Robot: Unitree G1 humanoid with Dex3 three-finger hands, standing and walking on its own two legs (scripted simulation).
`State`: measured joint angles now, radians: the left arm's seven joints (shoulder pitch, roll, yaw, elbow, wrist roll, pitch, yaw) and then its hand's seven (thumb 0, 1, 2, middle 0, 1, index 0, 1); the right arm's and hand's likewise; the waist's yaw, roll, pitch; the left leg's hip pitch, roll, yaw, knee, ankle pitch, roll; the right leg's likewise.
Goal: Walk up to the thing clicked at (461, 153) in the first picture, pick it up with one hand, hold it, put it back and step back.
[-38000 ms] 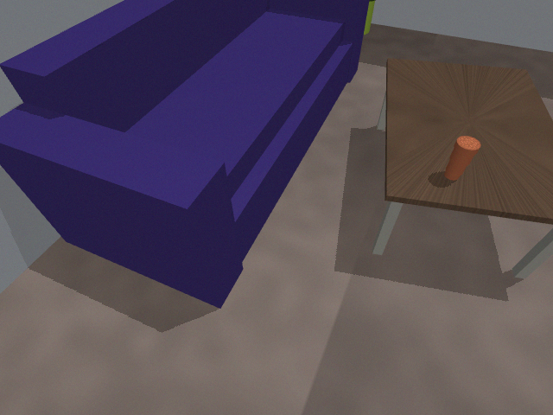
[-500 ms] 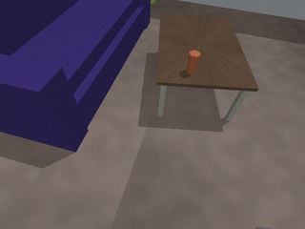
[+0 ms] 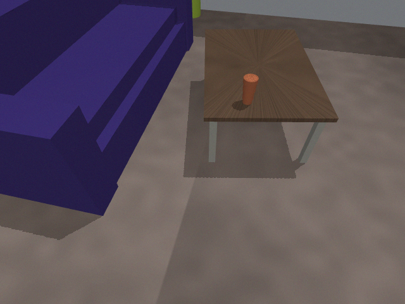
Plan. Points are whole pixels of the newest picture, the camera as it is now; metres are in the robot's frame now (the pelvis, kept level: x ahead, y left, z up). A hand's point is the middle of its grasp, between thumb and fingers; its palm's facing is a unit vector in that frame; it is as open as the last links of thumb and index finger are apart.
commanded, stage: step back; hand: right
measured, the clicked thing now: (249, 90) +1.12 -0.23 -0.29
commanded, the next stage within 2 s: stand in 0.40 s
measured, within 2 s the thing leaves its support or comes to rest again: neither
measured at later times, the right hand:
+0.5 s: hand out of the picture +0.15 -0.24 -0.14, palm faces -0.03 +0.93 -0.36, open 7.4 cm
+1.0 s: hand out of the picture +0.08 -0.24 -0.14, palm faces -0.02 +0.95 -0.32, open 7.4 cm
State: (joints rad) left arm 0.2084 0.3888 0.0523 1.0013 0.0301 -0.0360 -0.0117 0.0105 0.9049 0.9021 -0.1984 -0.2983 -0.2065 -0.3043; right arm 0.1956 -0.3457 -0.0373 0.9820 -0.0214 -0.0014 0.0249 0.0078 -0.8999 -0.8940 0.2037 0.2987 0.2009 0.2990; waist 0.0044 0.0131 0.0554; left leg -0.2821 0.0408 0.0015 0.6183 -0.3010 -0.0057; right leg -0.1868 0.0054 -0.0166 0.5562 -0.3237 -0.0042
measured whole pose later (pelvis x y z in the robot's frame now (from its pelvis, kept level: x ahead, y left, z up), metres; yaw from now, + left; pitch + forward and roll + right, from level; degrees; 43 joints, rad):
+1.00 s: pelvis -0.01 +0.01 +0.02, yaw +0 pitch -3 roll +0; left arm 0.10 0.34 0.01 1.15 0.01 -0.01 -0.01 0.01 0.90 0.90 -0.20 -0.30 -0.21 -0.30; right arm 0.09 -0.34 0.00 1.13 -0.01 -0.01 0.02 0.01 -0.90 -0.89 0.20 0.30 0.20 0.30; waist 0.00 0.00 0.05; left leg -0.14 0.00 0.01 0.33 -0.13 0.01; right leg -0.06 -0.02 -0.01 0.32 -0.20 0.02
